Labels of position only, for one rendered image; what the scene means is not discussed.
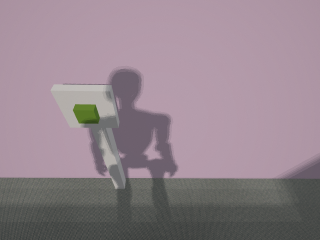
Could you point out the panel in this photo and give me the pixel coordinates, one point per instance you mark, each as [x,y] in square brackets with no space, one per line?
[69,95]

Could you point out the button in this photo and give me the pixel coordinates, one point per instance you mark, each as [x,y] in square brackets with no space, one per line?
[86,113]

